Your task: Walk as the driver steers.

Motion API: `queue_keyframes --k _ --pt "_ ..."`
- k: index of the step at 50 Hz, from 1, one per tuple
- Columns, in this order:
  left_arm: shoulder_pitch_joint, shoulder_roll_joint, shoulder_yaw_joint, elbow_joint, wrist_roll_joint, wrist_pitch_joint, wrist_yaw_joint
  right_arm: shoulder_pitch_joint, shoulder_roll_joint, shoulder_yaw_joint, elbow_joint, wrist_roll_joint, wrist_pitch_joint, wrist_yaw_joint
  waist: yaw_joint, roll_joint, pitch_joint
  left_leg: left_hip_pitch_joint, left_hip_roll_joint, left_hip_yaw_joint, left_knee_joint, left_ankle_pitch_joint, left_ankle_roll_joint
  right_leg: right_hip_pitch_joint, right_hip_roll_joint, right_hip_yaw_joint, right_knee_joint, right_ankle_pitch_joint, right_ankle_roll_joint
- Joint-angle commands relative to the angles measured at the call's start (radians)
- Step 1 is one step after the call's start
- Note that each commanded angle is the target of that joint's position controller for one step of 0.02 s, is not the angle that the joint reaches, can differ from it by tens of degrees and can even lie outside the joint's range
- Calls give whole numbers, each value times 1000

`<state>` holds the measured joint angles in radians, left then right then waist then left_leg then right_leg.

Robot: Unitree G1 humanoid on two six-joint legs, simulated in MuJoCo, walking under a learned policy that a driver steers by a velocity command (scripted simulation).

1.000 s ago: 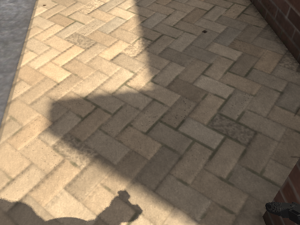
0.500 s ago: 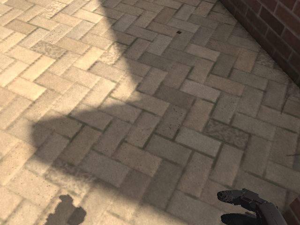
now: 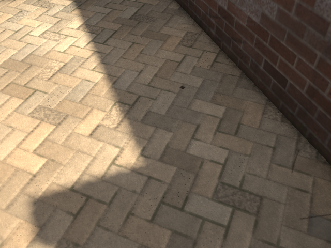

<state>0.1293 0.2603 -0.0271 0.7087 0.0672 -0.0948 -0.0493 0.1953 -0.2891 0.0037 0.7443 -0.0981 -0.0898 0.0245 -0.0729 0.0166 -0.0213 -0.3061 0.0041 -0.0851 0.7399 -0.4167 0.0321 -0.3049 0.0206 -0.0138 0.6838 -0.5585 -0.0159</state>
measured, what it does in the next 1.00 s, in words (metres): walks ahead: left foot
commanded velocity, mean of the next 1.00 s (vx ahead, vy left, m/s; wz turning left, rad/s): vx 0.85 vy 0.00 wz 0.00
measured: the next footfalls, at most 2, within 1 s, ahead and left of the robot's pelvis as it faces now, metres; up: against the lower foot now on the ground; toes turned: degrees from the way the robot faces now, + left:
left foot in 0.74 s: +0.54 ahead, +0.15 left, +0.00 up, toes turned +5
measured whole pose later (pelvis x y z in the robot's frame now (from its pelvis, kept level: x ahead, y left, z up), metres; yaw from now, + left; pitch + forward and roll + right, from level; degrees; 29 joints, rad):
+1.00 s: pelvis +0.57 +0.11 +0.02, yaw +0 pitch +0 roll +0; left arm 0.11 0.25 0.02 0.76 0.04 -0.03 -0.06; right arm 0.52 -0.24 -0.03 0.87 -0.01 -0.09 0.00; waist -0.03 -0.01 -0.02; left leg -0.08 -0.10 0.11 0.39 -0.32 0.11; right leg -0.78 -0.08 0.04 1.06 -0.06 -0.05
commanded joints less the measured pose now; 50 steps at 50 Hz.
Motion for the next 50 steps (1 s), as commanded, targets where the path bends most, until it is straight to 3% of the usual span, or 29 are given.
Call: queue_keyframes --k 1,5,6,8,10,13,14,16,19,20,21,22,23,24,25,28,30,32,33,35,36,37,38,39,40,41,44,47,50 --pt "-216 134 51 -144 8 -17 27 160 -55 -36 2 -14 -21 -6 -108 -61 -37 186 -45 87 -63 117 55 -59 -171 282 -312 134 -147" --pt "-39 111 51 -90 14 -9 34 -24 -109 -53 -83 31 -15 9 0 -31 -14 184 38 -88 -304 8 148 -7 -47 131 -193 219 -65" --pt "-30 85 76 -92 -72 55 10 73 -132 -74 -10 91 54 -21 14 57 -19 154 72 -142 -348 -92 147 -10 0 -16 -182 205 15" --pt "-20 64 73 -100 -85 94 16 12 -131 -68 -44 80 96 -36 44 59 80 145 77 -173 -346 -51 155 -74 15 -50 -274 149 28" --pt "-20 66 83 -94 -70 94 26 -4 -133 -70 -49 73 102 -44 45 13 86 118 69 -120 -305 42 136 10 -3 -54 -335 233 17" --pt "-101 112 106 -89 -56 72 35 113 -146 -76 -14 75 106 -52 -55 -31 39 235 47 -53 -288 201 127 56 -16 -63 -298 588 1" --pt "-179 118 108 -123 -55 70 37 205 -164 -83 15 81 105 -54 -107 28 19 369 62 -89 -343 254 152 -56 2 -82 -202 661 13" --pt "-290 88 96 -179 -46 66 30 314 -189 -99 82 64 100 -63 -139 170 45 619 131 -217 -348 550 213 -351 39 -63 -107 164 13" --pt "-154 89 91 -143 -77 71 14 226 -147 -95 83 68 86 -75 -22 124 28 538 172 -231 -323 634 219 -237 27 -19 -251 22 -23" --pt "150 57 88 -51 -76 83 19 44 -142 -86 51 109 68 -56 191 79 -36 173 151 -106 -175 923 184 289 42 -44 -355 215 -70" --pt "470 193 141 29 -65 84 38 -112 -151 -83 -14 117 33 -41 388 -157 -170 -161 60 48 141 861 121 712 -58 92 -297 115 -114" --pt "532 262 158 64 -41 80 42 -154 -114 -74 -43 112 12 -37 381 -353 -117 -552 -24 112 397 260 84 918 -208 324 -321 132 -183" --pt "420 209 142 48 -18 67 39 -186 -86 -70 -35 101 -2 -40 330 -222 -16 -727 -44 87 569 10 92 856 -284 408 -317 382 -232" --pt "384 169 130 44 -4 60 40 -203 -76 -66 -49 114 -11 -40 306 -91 -5 -768 -11 54 691 17 95 806 -303 361 -323 504 -259" --pt "352 142 119 53 3 52 43 -191 -74 -61 -66 121 -2 -34 257 -71 -20 -783 23 29 700 -21 98 771 -303 312 -356 490 -241" --pt "209 105 93 81 -18 5 42 -273 -65 -39 -177 91 28 -20 121 -157 193 -751 114 22 462 -119 59 412 -285 236 -602 340 -191" --pt "116 167 107 77 -38 -27 45 -279 -66 -27 -214 79 38 18 52 -148 227 -542 122 83 229 58 44 191 -247 163 -759 285 -213" --pt "96 204 117 89 -62 -29 33 -157 -52 -20 -174 77 53 46 -7 -77 180 -131 75 180 96 334 83 1 -240 65 -843 468 -199" --pt "96 218 117 97 -65 -23 30 -61 -71 -37 -137 85 64 45 -53 -70 126 25 25 207 108 365 89 19 -230 8 -748 802 -183" --pt "125 287 133 121 -44 -3 38 218 -112 -71 -57 87 82 21 -191 -54 -52 314 -69 261 113 173 88 64 -204 -56 -314 1294 -144" --pt "116 278 129 123 -34 9 38 414 -157 -100 7 80 86 -3 -274 5 -125 503 -82 218 61 62 95 -15 -176 -33 33 1272 -110" --pt "120 150 99 119 -11 14 40 488 -247 -124 39 67 71 -25 -262 187 -141 590 86 -42 -25 -147 127 -191 -37 5 544 619 -77" --pt "144 -9 58 59 -29 13 37 423 -262 -105 19 70 49 -28 -127 384 -198 517 256 -449 -328 -476 100 -350 90 139 841 89 -93" --pt "190 53 64 24 -40 2 28 262 -253 -111 -22 76 45 -25 -31 368 -155 405 308 -714 -553 -555 128 -403 73 209 904 200 -117" --pt "199 134 81 50 -37 3 22 155 -184 -100 -53 71 37 -22 26 203 -66 301 342 -670 -550 -556 170 -441 -6 136 926 289 -116" --pt "171 145 81 63 -21 11 20 120 -136 -87 -49 75 25 -18 52 76 -6 152 313 -551 -531 -424 178 -403 -60 111 874 327 -102" --pt "159 68 68 60 -8 61 -3 108 -97 -65 -8 68 -17 -23 137 55 77 -133 227 -287 -564 -276 153 -302 -114 143 679 295 -64" --pt "26 47 59 20 -21 74 -8 181 -86 -61 31 81 -31 -27 123 18 182 -123 187 -152 -657 -129 175 -430 -125 106 505 452 -26" --pt "-113 44 55 -3 -36 53 -19 254 -70 -56 45 96 -35 -19 81 -38 183 6 107 28 -692 229 141 -420 -113 -10 211 637 -19"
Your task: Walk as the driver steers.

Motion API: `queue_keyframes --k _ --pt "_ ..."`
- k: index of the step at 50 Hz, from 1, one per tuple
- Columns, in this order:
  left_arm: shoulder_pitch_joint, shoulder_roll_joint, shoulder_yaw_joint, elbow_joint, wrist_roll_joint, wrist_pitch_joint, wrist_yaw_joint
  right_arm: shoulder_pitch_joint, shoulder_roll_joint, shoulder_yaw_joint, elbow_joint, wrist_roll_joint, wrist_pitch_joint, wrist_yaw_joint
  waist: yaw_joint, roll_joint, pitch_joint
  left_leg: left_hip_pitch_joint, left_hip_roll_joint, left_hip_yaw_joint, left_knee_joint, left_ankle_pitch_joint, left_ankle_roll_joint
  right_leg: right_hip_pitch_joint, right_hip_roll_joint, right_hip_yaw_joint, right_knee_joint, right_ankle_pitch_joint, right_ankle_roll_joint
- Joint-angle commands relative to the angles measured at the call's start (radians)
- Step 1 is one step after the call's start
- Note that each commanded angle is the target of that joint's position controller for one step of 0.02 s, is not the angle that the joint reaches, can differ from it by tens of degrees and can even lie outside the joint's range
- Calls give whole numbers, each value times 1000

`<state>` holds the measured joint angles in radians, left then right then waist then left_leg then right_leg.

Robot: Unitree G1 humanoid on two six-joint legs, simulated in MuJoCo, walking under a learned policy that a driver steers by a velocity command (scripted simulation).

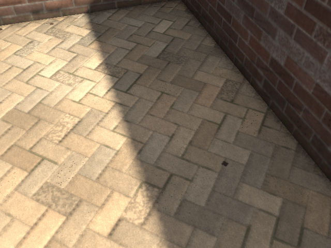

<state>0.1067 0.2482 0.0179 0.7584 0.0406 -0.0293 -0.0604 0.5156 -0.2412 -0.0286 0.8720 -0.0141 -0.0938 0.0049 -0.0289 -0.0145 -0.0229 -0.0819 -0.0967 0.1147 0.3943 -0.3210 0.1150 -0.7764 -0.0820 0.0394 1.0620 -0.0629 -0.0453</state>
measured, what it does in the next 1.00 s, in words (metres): walks ahead, turning left: right foot, then left foot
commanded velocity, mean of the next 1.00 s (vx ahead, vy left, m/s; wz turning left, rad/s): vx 1.00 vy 0.00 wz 0.53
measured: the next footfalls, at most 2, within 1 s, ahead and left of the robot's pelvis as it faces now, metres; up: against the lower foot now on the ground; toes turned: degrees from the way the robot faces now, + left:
right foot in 0.22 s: +0.42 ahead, -0.07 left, +0.00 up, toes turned -4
left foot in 0.68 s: +0.87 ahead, +0.11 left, +0.00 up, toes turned +19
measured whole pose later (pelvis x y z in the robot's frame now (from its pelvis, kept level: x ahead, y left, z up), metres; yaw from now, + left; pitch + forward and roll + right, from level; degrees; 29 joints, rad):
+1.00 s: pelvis +0.99 +0.14 +0.00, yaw +32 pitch +2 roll -1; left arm -0.06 0.24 -0.03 0.57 0.04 -0.06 -0.02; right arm 0.48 -0.30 -0.08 0.88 0.01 -0.07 0.01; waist -0.13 0.00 0.03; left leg 0.07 -0.19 -0.22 0.29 -0.35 0.19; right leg -0.75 -0.11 0.07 0.68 0.03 0.04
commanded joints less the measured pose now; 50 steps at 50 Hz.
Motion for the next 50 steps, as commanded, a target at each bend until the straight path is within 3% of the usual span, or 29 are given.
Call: queue_keyframes --k 1,4,7,8,9,10,11,12,13,14,15,16,18,20,24,27,30,32,33,34,35,36,37,38,40,42,45,48,50 --pt "-125 48 1 -61 -15 -18 -15 -34 -117 -23 -71 21 -37 2 20 -23 173 -175 194 -144 -365 253 42 89 5 -104 -243 200 1" --pt "-190 29 -12 -87 -21 -25 -19 38 -111 -16 -21 28 -42 -1 3 7 151 15 224 -94 -392 574 25 150 28 -149 -429 285 -38" --pt "-171 59 -6 -86 -30 -23 3 29 -166 -19 4 11 -30 -12 21 70 86 230 240 -55 -277 1127 -6 244 125 -207 -501 179 -73" --pt "-137 84 2 -87 -24 -24 16 33 -198 -27 17 3 -22 -25 44 92 46 285 266 -56 -189 1336 -19 298 161 -222 -502 111 -85" --pt "-33 116 15 -64 -23 -25 29 20 -221 -32 29 -15 -6 -36 102 129 -6 318 286 -59 -33 1447 -23 388 187 -207 -508 24 -100" --pt "157 158 35 -6 -26 -25 43 -8 -234 -38 30 -36 11 -44 182 155 -87 303 295 -56 190 1459 -19 546 200 -186 -513 -64 -119" --pt "379 190 55 55 -19 -24 61 -79 -234 -41 18 -41 22 -44 297 148 -159 144 273 -42 498 1303 -7 797 136 -118 -548 -123 -158" --pt "522 265 78 84 -3 -19 80 -115 -136 -21 -20 -46 10 -29 300 -13 -244 -135 155 -55 886 579 24 1033 -85 128 -468 -409 -174" --pt "416 280 87 66 24 -24 74 33 -24 1 -62 32 -13 1 123 -309 -323 -585 -25 -210 1179 -143 -9 1257 -310 792 -701 -663 -323" --pt "305 187 81 46 8 -29 60 -97 -116 -5 -61 20 -15 -14 147 -57 -166 -690 77 -238 1146 -14 36 1128 -261 710 -811 -684 -272" --pt "261 128 67 56 4 -41 57 -171 -127 -11 -79 25 -16 -10 119 21 -52 -665 116 -222 1089 69 43 960 -248 540 -835 -553 -247" --pt "237 75 55 73 13 -52 52 -186 -107 -6 -77 20 -9 -5 74 102 24 -618 155 -220 1030 92 42 814 -217 419 -869 -429 -210" --pt "243 38 36 106 6 -75 58 -168 -58 6 -77 -7 30 21 13 57 84 -541 202 -228 977 105 18 632 -156 234 -921 -322 -140" --pt "261 52 37 134 -19 -98 54 -231 -37 11 -105 -12 58 37 -9 20 143 -609 234 -214 930 131 -3 589 -124 87 -969 -203 -91" --pt "279 52 26 146 -20 -126 38 -408 -33 20 -172 3 61 50 12 -13 198 -613 197 -81 661 362 -7 553 -7 -223 -999 298 -7" --pt "346 80 21 167 -32 -129 56 -527 -30 27 -204 5 48 67 47 3 205 -527 135 48 392 485 21 650 -21 -295 -1021 586 24" --pt "361 166 36 149 -28 -103 104 -450 -81 14 -173 -1 41 66 -21 -91 84 -389 24 117 296 452 58 863 -83 -315 -811 1115 55" --pt "271 232 60 108 -10 -62 122 -128 -170 -26 -80 2 43 51 -196 -126 -87 -56 -43 83 307 328 92 834 -119 -292 -398 1253 46" --pt "189 251 70 80 0 -46 120 105 -214 -56 -11 3 49 34 -307 -113 -161 169 -12 -12 253 261 138 713 -120 -270 -63 1124 30" --pt "159 188 65 78 6 -47 95 97 -245 -82 5 15 59 9 -257 19 -103 259 54 -133 235 161 173 494 34 -250 315 191 17" --pt "192 30 23 -7 17 -72 82 16 -315 -96 -12 0 72 4 -98 237 -94 393 193 -439 321 482 263 126 144 -155 649 -470 45" --pt "207 40 7 -104 -26 -96 72 -22 -350 -111 -50 -16 80 -3 -77 246 -289 554 337 -873 7 48 434 -94 138 28 699 -446 46" --pt "138 103 7 -94 -13 -115 73 -64 -262 -100 -64 -20 77 -10 -78 24 -141 419 345 -943 -166 -134 368 -137 76 58 576 -343 27" --pt "103 118 11 -93 -11 -117 68 -100 -206 -88 -53 -16 71 -11 -25 -74 -15 231 314 -851 -188 -105 310 -87 35 54 458 -281 29" --pt "96 97 1 -101 29 -78 67 -135 -181 -74 -57 2 41 -16 55 -127 67 -37 226 -684 -181 99 272 39 -13 52 337 -306 68" --pt "62 77 -10 -129 39 -37 60 -153 -175 -63 -64 14 13 -11 84 -109 109 -236 148 -567 -211 159 250 125 -49 17 164 -329 103" --pt "-129 55 -29 -215 18 -34 44 -131 -197 -72 -66 13 -1 -6 26 -35 149 -335 58 -466 -232 385 201 219 -31 -44 -159 -41 116" --pt "-195 53 -34 -242 -5 -39 43 -52 -218 -86 -53 27 3 8 -54 35 84 -194 57 -470 -193 602 137 293 36 -70 -368 180 86" --pt "-217 67 -32 -259 -9 -44 47 -41 -223 -90 -49 22 6 4 -67 56 70 -80 79 -471 -148 717 114 320 62 -70 -479 186 60"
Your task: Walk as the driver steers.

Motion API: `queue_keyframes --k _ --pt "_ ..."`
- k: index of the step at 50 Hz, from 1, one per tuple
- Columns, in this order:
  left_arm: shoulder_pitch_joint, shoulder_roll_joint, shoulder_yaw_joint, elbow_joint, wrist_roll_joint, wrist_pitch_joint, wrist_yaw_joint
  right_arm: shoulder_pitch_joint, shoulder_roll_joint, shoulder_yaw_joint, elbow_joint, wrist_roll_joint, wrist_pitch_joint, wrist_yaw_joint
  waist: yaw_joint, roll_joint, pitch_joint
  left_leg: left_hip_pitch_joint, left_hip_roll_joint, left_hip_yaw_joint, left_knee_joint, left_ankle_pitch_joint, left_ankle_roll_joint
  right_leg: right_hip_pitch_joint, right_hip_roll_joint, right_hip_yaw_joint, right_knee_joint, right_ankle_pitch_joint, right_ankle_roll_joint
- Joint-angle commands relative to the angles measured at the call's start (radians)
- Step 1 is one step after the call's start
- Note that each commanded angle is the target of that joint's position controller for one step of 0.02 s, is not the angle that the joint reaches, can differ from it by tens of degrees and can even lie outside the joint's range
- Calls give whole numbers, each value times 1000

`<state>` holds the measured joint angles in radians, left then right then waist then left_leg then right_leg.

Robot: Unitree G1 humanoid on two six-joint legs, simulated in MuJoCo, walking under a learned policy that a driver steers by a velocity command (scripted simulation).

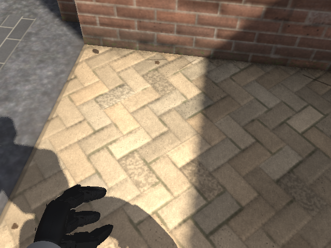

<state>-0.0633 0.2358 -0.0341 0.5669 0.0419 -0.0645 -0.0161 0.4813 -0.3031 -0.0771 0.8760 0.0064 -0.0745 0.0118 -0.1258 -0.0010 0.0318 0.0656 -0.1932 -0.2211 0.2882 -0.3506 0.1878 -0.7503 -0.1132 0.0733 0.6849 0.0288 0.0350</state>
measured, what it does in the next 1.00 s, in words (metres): walks ahead: right foot, then left foot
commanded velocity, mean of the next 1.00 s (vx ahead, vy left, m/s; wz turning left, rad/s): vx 0.54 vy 0.00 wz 0.21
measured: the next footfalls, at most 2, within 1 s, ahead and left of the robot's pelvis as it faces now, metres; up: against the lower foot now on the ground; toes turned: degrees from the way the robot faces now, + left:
right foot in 0.10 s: +0.32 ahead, -0.16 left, +0.00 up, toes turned +6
left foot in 0.50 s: +0.69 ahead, +0.11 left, +0.00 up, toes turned +10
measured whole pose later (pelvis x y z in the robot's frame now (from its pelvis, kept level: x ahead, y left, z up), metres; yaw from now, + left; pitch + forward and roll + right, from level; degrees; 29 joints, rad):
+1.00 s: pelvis +0.70 +0.00 +0.00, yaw +11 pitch +1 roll +1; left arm 0.11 0.23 0.02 0.81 0.01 -0.02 0.03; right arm 0.20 -0.24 -0.02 0.91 -0.01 -0.05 -0.01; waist -0.04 0.00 -0.01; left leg -0.24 -0.05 -0.01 0.53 -0.31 0.02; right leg -0.38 -0.02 0.03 0.54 -0.18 0.01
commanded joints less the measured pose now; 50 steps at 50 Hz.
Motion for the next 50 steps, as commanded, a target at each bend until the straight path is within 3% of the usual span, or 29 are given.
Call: queue_keyframes --k 1,3,4,5,6,7,8,9,12,16,19,21,22,23,25,26,27,28,29,30,32,34,37,44,45,46,47,48,50 --pt "-18 94 26 -60 -8 -13 7 -11 -164 -41 -52 1 -15 -8 42 48 -10 -185 180 -130 9 860 19 365 115 -107 -154 89 -35" --pt "177 178 65 -6 -12 -23 26 -32 -213 -49 -51 -16 -21 -14 142 74 -141 -92 216 -143 248 1080 -20 573 154 -93 -153 -20 -65" --pt "388 216 89 52 -18 -25 40 -102 -229 -50 -63 -26 -25 -12 277 71 -222 -145 201 -112 474 1047 -34 763 122 -93 -162 -70 -80" --pt "600 268 113 101 -4 -25 60 -142 -149 -30 -84 -39 -34 -13 365 20 -322 -312 164 -61 794 791 -42 997 -3 33 -94 -314 -104" --pt "566 348 132 116 39 -32 49 78 34 17 -114 19 -30 -9 184 -381 -455 -650 20 39 1162 -154 -94 1251 -342 642 -231 -450 -263" --pt "494 270 135 99 16 -19 28 9 -59 23 -101 -12 -24 -18 215 -241 -412 -772 81 66 1199 -64 -69 1166 -297 829 -377 -714 -283" --pt "397 183 118 100 8 -21 22 -128 -94 14 -114 -25 -17 -13 204 -110 -209 -801 144 76 1143 60 -71 980 -242 639 -416 -712 -261" --pt "374 139 110 122 10 -21 16 -207 -95 17 -136 -37 -14 -2 195 -5 -118 -784 168 93 1094 98 -73 846 -198 512 -422 -578 -246" --pt "472 70 87 227 3 -41 11 -276 -23 40 -192 -49 7 29 144 -55 -25 -784 203 69 1015 49 -75 687 -120 300 -463 -365 -215" --pt "490 118 91 265 -23 -67 7 -436 -17 66 -287 -61 12 44 113 -67 69 -859 230 112 771 149 -101 593 -92 108 -592 -169 -207" --pt "484 132 87 279 -42 -77 -3 -510 41 100 -305 -48 -15 66 113 -45 94 -531 209 279 404 415 -110 428 -17 -76 -620 336 -169" --pt "540 176 95 315 -55 -80 -6 -497 24 97 -280 -52 -22 62 115 -55 63 -417 162 309 309 500 -95 520 -24 -96 -590 472 -152" --pt "554 199 99 323 -57 -75 -2 -462 -3 88 -259 -59 -22 54 104 -73 29 -374 128 327 283 480 -83 591 -23 -105 -516 586 -141" --pt "536 266 115 302 -98 -64 23 -435 -84 43 -277 6 -35 34 56 -125 -69 -305 113 255 270 464 -78 683 -45 -68 -373 708 -125" --pt "460 258 110 285 -77 -37 41 -182 -143 13 -194 -7 -28 12 -88 -128 -200 -44 186 198 181 656 -43 646 -8 -101 8 674 -56" --pt "481 158 86 243 -31 -35 43 -60 -211 7 -146 -33 -20 -4 -60 108 -320 240 400 -9 301 1174 -1 414 120 -117 423 -119 -14" --pt "739 31 44 297 -49 -42 25 -58 -179 28 -158 -65 -26 9 45 295 -587 518 650 -391 328 1475 229 182 233 100 799 -702 3" --pt "739 126 63 323 -64 -43 16 -109 -131 20 -171 -42 -15 20 26 137 -627 432 610 -357 264 1327 255 176 173 174 826 -665 -1" --pt "597 159 74 277 -80 -39 20 -212 -93 25 -181 -14 -12 21 52 80 -433 261 545 -222 214 1147 218 111 115 99 743 -608 2" --pt "489 166 78 249 -67 -36 36 -290 -63 34 -175 4 -16 18 89 -17 -269 60 484 -141 155 1030 163 99 68 41 655 -548 14" --pt "455 145 86 239 -51 -10 49 -332 -30 47 -160 -14 -22 16 147 -16 -163 -202 434 -61 69 1003 130 206 30 23 560 -482 31" --pt "468 79 76 234 -49 7 51 -344 -26 46 -134 -30 -25 17 186 33 -154 -339 411 18 26 1016 118 304 15 14 434 -440 38" --pt "395 49 66 219 -38 14 56 -365 -59 32 -108 -29 -12 -1 185 71 -169 -412 350 132 19 996 79 399 34 -24 180 -273 36" --pt "238 106 84 203 -30 28 49 -328 -55 32 -36 -4 11 -10 158 74 -123 -385 336 102 91 513 -1 522 77 -32 -168 -50 -18" --pt "229 122 88 201 -20 25 49 -296 -34 38 -22 -1 9 -11 153 53 -112 -387 301 100 131 409 -44 561 61 -15 -246 52 -42" --pt "221 173 97 191 -12 23 53 -228 -13 44 -12 -17 3 -12 111 -30 -129 -418 238 125 195 265 -94 633 -31 67 -233 339 -76" --pt "193 205 104 186 -18 30 59 -115 1 44 16 -20 -1 -15 52 -154 -163 -471 170 176 226 48 -140 693 -106 121 -206 393 -164" --pt "184 135 91 189 -24 37 55 -131 -2 47 23 -21 8 -24 73 -174 -186 -412 184 192 230 22 -167 640 -116 147 -231 224 -197" --pt "142 98 82 189 -33 41 42 -217 -29 38 19 -20 43 -37 91 -109 -132 -360 188 195 201 84 -177 540 -32 101 -239 -27 -141"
